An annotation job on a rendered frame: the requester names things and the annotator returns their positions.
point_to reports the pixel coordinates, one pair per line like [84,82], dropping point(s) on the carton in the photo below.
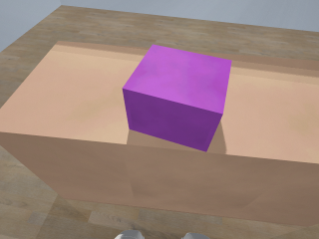
[177,95]

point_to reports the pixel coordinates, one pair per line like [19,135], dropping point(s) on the pedestal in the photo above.
[68,124]

